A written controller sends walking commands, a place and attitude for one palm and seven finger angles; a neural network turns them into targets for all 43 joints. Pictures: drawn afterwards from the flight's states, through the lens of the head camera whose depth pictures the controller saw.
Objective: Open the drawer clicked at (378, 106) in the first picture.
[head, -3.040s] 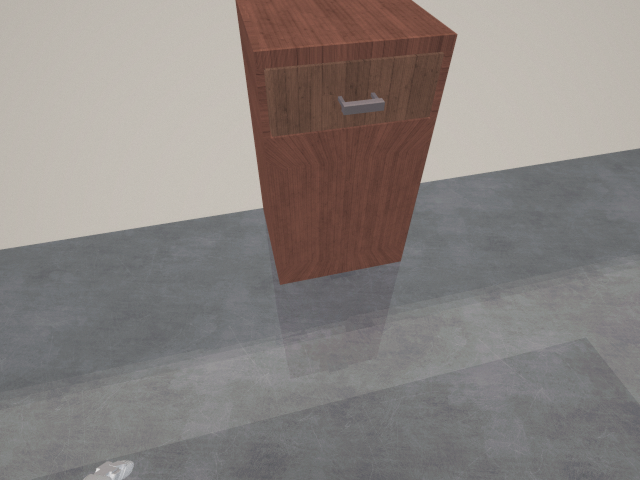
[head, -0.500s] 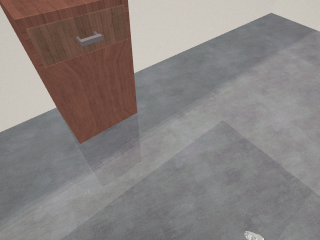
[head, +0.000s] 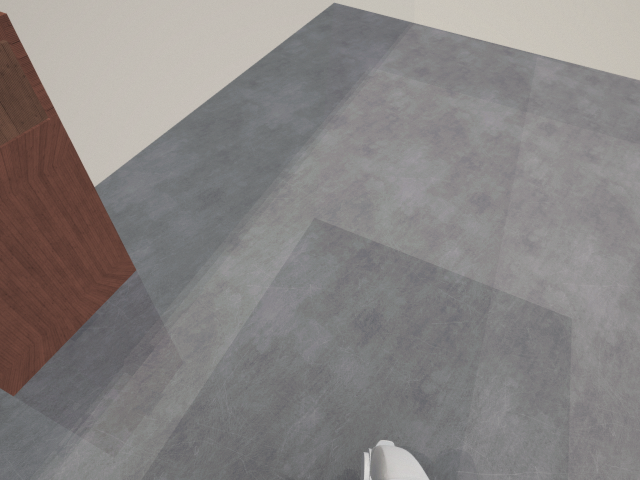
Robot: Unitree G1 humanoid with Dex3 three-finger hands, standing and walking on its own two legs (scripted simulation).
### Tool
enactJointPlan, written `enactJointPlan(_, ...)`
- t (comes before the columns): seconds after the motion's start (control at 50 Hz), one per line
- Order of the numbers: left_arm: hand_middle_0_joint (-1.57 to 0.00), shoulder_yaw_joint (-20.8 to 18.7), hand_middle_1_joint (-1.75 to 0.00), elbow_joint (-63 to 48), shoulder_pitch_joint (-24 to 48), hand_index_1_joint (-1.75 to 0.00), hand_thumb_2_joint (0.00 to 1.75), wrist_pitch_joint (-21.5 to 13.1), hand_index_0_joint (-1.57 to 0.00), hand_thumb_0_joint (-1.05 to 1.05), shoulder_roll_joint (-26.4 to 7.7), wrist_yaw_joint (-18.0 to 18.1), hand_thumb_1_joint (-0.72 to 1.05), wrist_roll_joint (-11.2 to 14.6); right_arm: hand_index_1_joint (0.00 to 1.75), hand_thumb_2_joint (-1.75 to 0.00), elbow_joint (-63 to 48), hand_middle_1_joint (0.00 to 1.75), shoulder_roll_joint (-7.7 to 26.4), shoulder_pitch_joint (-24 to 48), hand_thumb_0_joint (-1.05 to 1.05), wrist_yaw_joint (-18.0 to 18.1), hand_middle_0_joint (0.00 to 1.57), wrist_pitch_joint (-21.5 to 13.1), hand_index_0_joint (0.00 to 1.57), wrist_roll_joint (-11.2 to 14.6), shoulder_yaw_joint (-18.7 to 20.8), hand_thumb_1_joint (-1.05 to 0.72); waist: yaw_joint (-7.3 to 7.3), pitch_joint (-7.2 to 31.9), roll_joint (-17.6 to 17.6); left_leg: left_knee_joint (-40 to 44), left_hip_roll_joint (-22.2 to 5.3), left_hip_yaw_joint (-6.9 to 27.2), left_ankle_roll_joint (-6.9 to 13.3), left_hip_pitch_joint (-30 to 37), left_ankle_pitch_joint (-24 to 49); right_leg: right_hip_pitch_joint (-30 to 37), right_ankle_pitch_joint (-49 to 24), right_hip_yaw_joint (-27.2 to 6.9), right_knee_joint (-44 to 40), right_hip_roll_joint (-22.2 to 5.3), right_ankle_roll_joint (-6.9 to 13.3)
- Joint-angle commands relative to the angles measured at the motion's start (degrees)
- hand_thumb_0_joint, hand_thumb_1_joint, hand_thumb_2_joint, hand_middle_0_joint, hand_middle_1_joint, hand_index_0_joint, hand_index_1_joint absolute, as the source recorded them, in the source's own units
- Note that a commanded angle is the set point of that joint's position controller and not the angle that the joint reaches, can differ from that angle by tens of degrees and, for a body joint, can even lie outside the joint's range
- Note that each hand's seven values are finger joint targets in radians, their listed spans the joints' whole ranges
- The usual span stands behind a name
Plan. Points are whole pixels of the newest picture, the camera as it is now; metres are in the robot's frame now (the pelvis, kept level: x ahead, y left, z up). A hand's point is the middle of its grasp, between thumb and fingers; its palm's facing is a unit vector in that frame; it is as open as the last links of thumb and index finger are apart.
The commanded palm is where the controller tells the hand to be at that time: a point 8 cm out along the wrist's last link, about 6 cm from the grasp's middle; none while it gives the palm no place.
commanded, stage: walk to a spot facing it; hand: left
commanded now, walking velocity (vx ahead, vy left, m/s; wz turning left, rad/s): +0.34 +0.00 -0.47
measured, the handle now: out of the picture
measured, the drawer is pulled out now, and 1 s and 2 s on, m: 0.00 0.00 0.00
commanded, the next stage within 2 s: turn to face it in 1.04 s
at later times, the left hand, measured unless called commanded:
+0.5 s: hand (241, 393) +0.27 +0.12 -0.17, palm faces -0.10 -0.97 -0.22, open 7.2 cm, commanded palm none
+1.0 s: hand (258, 280) +0.50 +0.12 -0.18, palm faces -0.23 -0.97 -0.13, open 7.4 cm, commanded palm none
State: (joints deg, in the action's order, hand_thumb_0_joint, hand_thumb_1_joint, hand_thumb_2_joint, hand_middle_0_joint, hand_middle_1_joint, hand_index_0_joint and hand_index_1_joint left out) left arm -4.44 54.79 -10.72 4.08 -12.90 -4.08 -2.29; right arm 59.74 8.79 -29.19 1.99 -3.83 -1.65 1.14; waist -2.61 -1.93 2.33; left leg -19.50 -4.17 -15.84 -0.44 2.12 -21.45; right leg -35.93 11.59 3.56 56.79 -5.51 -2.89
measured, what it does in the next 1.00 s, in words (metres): walks ahead, turning right: right foot, then left foot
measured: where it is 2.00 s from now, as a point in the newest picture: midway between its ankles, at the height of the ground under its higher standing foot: (352, 357)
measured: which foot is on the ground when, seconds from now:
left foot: down 0.00-0.16, up 0.18-0.64, down 0.66-1.00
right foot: up 0.00-0.12, down 0.14-0.66, up 0.68-1.00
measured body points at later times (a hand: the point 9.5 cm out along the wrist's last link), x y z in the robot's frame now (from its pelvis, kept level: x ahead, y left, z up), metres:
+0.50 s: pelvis +0.21 -0.07 +0.00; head +0.21 -0.06 +0.45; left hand +0.28 +0.17 -0.15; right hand +0.26 -0.31 -0.14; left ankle +0.33 +0.06 -0.68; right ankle +0.16 -0.14 -0.74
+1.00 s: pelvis +0.43 -0.05 +0.01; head +0.44 -0.02 +0.46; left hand +0.51 +0.17 -0.16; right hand +0.32 -0.26 -0.13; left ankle +0.40 +0.03 -0.74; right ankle +0.44 -0.22 -0.64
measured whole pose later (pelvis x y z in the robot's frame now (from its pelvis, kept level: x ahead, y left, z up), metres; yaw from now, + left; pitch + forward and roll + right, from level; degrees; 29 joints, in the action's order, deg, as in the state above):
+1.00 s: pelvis +0.43 -0.05 +0.01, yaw -19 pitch -1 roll -1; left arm -5.4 59.8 -16.9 1.4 -10.2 -1.6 -2.1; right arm 62.3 7.9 -22.8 1.8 -4.5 -0.9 2.9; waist 1.1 -0.6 3.0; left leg -19.9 -2.1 -17.6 2.6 -2.5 -16.6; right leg -37.5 6.4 1.6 64.9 -6.2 -1.2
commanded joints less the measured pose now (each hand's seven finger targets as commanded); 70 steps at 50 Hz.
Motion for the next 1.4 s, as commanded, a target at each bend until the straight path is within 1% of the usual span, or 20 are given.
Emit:
enactJointPlan(0.0, -0.2, 0.6, -0.3, -8.8, 13.8, -0.3, 0.9, -3.4, -0.2, 0.0, 0.6, 0.0, 0.9, 0.7, 0.3, -0.9, -0.7, 0.3, 9.7, -3.9, 0.0, 0.3, 0.2, -1.0, 0.2, -0.5, 2.2, -0.9, -1.87, -7.7, -10.9, 5.4, -16.6, 6.8, 7.3, 2.2, 26.1, -6.0, 2.0, 3.1, -11.8, 0.2, 2.4)
enactJointPlan(0.06, -0.2, 0.2, -0.3, -7.1, 8.0, -0.3, 0.9, -4.5, -0.2, 0.0, -0.6, 0.6, 0.9, 0.7, 0.3, -0.9, -0.3, 0.3, 11.1, -2.7, 0.0, 0.0, 0.2, -0.8, 0.2, -0.3, 2.7, -0.9, 1.38, -2.6, -10.8, -5.3, -16.5, 2.2, 5.9, 1.5, 49.7, 8.1, 6.2, 6.5, -18.9, 4.9, 5.7)
enactJointPlan(0.1, -0.2, -1.3, -0.3, -1.8, -9.0, -0.3, 0.9, -6.1, -0.2, 0.0, -5.3, 1.4, 0.9, 0.3, 0.3, -0.9, -1.1, 0.3, 12.1, -0.5, 0.0, -0.5, 0.2, -0.7, 0.2, 0.6, 2.9, -0.9, 9.44, 8.8, -6.2, -27.1, -13.7, -0.8, 1.4, -7.7, 48.9, 35.4, -2.1, 5.7, -26.6, 6.1, 7.9)
enactJointPlan(0.14, -0.2, -3.6, -0.3, 0.9, -18.9, -0.3, 0.9, -6.5, -0.2, 0.0, -16.4, 3.6, 0.9, 1.8, 0.3, -0.9, -4.8, 0.3, 5.7, -0.5, 0.0, -1.1, 0.2, -0.4, 0.2, 1.9, 1.7, -0.9, 10.95, 21.6, 12.5, -61.3, -0.7, 6.2, -2.8, -38.6, -12.9, 59.0, -10.9, -37.8, -34.1, -20.7, 17.7)
enactJointPlan(0.22, -0.2, -1.0, -0.3, -1.4, -4.5, -0.3, 0.9, -6.8, -0.2, 0.0, -8.3, 4.1, 0.9, 1.9, 0.3, -0.9, -4.2, 0.3, 5.4, 7.5, 0.0, -1.0, 0.2, 0.8, 0.2, 0.5, 2.6, -0.9, 4.5, 1.3, -2.8, -58.3, -7.5, 14.5, -1.1, -35.7, 2.1, 25.6, -3.8, -20.9, -42.0, -13.5, 14.1)
enactJointPlan(0.28, -0.2, -0.1, -0.3, -0.7, -2.5, -0.3, 0.9, -7.9, -0.2, 0.0, -5.4, 4.3, 0.9, 1.2, 0.3, -0.9, -1.9, 0.3, 3.0, 2.0, 0.0, -1.3, 0.2, 2.3, 0.2, -0.2, 2.4, -0.9, 0.08, 0.6, -0.5, -51.0, -6.9, 13.3, -1.9, -31.9, 5.5, 19.0, -8.1, -11.1, -43.3, -8.0, 12.2)
enactJointPlan(0.54, -0.2, 0.4, -0.3, 4.0, -13.0, -0.3, 0.9, -8.9, -0.2, 0.0, -5.5, 5.0, 0.9, 0.8, 0.3, -0.9, -9.3, 0.3, 3.6, 23.5, 0.0, -3.7, 0.2, 0.7, 0.2, 0.4, 2.4, -0.9, 4.86, -4.3, 2.3, -19.5, -3.2, 10.6, -0.8, -31.9, 9.4, 29.4, -12.1, -13.3, -42.6, -8.5, 13.1)
enactJointPlan(0.6, -0.2, 0.1, -0.3, 4.2, -11.8, -0.3, 0.9, -8.8, -0.2, 0.0, -6.0, 4.9, 0.9, 1.2, 0.3, -0.9, -5.9, 0.3, 5.8, 13.9, 0.0, -2.9, 0.2, -0.1, 0.2, 0.0, 3.1, -0.9, -0.24, -0.3, -0.9, -10.7, 0.7, 7.9, 0.6, -13.6, 11.1, 25.2, -20.5, -9.0, -29.6, -4.8, 10.7)
enactJointPlan(0.62, -0.2, 0.2, -0.3, 4.1, -12.1, -0.3, 0.9, -8.8, -0.2, 0.0, -4.4, 4.7, 0.9, 1.5, 0.3, -0.9, -3.3, 0.3, 9.5, 5.1, 0.0, -2.2, 0.2, -0.6, 0.2, -0.4, 4.0, -0.9, -3.58, 5.3, -7.4, -7.2, -3.7, 14.1, 2.4, 0.1, 11.0, 19.0, -17.4, -6.3, -15.9, -0.9, 8.6)
enactJointPlan(0.64, -0.2, 0.8, -0.3, 3.6, -15.9, -0.3, 0.9, -8.5, -0.2, 0.0, -0.6, 4.1, 0.9, 2.1, 0.3, -0.9, -1.7, 0.3, 16.7, -1.7, 0.0, -1.8, 0.2, -0.8, 0.2, -1.0, 5.6, -0.9, -3.81, 11.4, -23.7, -2.4, -20.6, 35.0, 7.4, 12.6, 11.1, 5.2, 10.6, 0.6, 3.5, 6.7, 5.3)
enactJointPlan(0.66, -0.2, 0.7, -0.3, 2.6, -13.4, -0.3, 0.9, -8.6, -0.2, 0.0, -2.6, 4.3, 0.9, 1.6, 0.3, -0.9, -1.5, 0.3, 16.0, -3.0, 0.0, -1.5, 0.2, -0.1, 0.2, -0.2, 5.0, -0.9, -4.45, 10.4, -20.2, 4.2, -24.6, 41.0, 9.8, 9.8, 7.0, 1.0, 20.2, -3.3, 13.4, 7.0, 5.5)
enactJointPlan(0.72, -0.2, 0.0, -0.3, 4.0, -9.0, -0.3, 0.9, -7.4, -0.2, 0.0, -1.1, 3.4, 0.9, 0.9, 0.3, -0.9, -3.7, 0.3, 7.5, 8.7, 0.0, -1.0, 0.2, -0.7, 0.2, 0.3, 2.7, -0.9, 0.12, -2.2, -5.4, 9.1, -19.4, 28.7, 6.9, -9.7, 1.6, 0.4, 7.3, -5.7, 17.5, -0.1, 4.9)
enactJointPlan(0.8, -0.2, -0.2, -0.3, 5.8, -14.4, -0.3, 0.9, -4.6, -0.2, 0.0, 2.7, 3.2, 0.9, 0.4, 0.3, -0.9, -2.3, 0.3, 4.4, 9.9, 0.0, -0.5, 0.2, -1.7, 0.2, 0.7, 2.1, -0.9, 4.23, -3.2, -8.7, 10.6, -14.0, 13.9, 2.8, -15.5, 8.0, 3.0, -0.3, -4.7, 14.4, -0.7, 3.4)
enactJointPlan(1.04, -0.2, -0.6, -0.3, -2.0, 3.9, -0.3, 0.9, -3.7, -0.2, 0.0, 3.2, 1.8, 0.9, 0.6, 0.3, -0.9, 1.5, 0.3, 5.4, -0.8, 0.0, 0.1, 0.2, -1.3, 0.2, 0.2, 2.7, -0.9, 0.01, -7.6, -8.9, 6.8, -15.8, 3.1, 6.4, -1.3, 31.0, -7.4, -4.0, 3.1, -6.3, -1.2, 1.8)
enactJointPlan(1.16, -0.2, 0.1, -0.3, -0.9, -1.5, -0.3, 0.9, -5.4, -0.2, 0.0, 2.4, 2.9, 0.9, 0.3, 0.3, -0.9, 2.5, 0.3, 6.9, -0.8, 0.0, 0.2, 0.2, -0.3, 0.2, 0.2, 2.8, -0.9, 2.89, -1.2, -9.9, -10.2, -15.5, -0.8, 5.5, -0.5, 58.6, 12.6, -1.6, 7.3, -20.5, 5.4, 5.8)
enactJointPlan(1.2, -0.2, -0.8, -0.3, 4.0, -15.1, -0.3, 0.9, -7.2, -0.2, 0.0, -2.8, 3.9, 0.9, -0.2, 0.3, -0.9, 2.4, 0.3, 5.9, 0.6, 0.0, -0.4, 0.2, -0.2, 0.2, 1.2, 2.4, -0.9, 9.28, 10.2, -3.3, -30.2, -10.7, -1.2, 1.7, -11.5, 42.2, 37.7, -22.5, 2.2, -27.3, -0.3, 7.2)
enactJointPlan(1.22, -0.2, -1.8, -0.3, 5.3, -19.5, -0.3, 0.9, -8.2, -0.2, 0.0, -8.5, 4.8, 0.9, 0.4, 0.3, -0.9, 1.6, 0.3, 1.6, -3.0, 0.0, -0.5, 0.2, -0.2, 0.2, 2.2, 1.8, -0.9, 8.96, 19.9, 10.0, -46.6, -1.3, 1.6, -1.2, -27.2, -7.6, 54.8, -52.6, -18.9, -24.9, -18.5, 14.6)
enactJointPlan(1.24, -0.2, -1.4, -0.3, 4.6, -18.3, -0.3, 0.9, -8.0, -0.2, 0.0, -9.7, 5.2, 0.9, 1.8, 0.3, -0.9, 0.9, 0.3, 2.7, -2.7, 0.0, 0.1, 0.2, 0.7, 0.2, 2.5, 1.9, -0.9, 7.6, 23.1, 6.2, -55.5, -0.3, 11.4, -0.8, -25.8, -15.6, 50.9, -62.2, -19.2, -27.5, -22.7, 19.0)
enactJointPlan(1.32, -0.2, 0.7, -0.3, 1.4, -3.5, -0.3, 0.9, -7.2, -0.2, 0.0, -3.6, 6.1, 0.9, 1.6, 0.3, -0.9, 1.4, 0.3, 1.1, 2.6, 0.0, -0.2, 0.2, 3.4, 0.2, 1.1, 1.9, -0.9, 3.21, 5.0, 2.0, -56.2, -4.2, 15.6, -1.5, -28.3, -5.2, 25.8, -37.5, -7.3, -36.8, -18.4, 13.3)
enactJointPlan(1.38, -0.2, 0.9, -0.3, -0.1, 1.4, -0.3, 0.9, -6.7, -0.2, 0.0, -2.3, 6.4, 0.9, 1.3, 0.3, -0.9, 1.3, 0.3, -0.7, 1.6, 0.0, -0.6, 0.2, 5.4, 0.2, 0.9, 1.8, -0.9, 0.03, 1.5, 0.8, -48.7, -3.8, 14.4, -2.3, -26.0, -2.6, 17.3, -26.4, 1.3, -39.2, -15.5, 11.0)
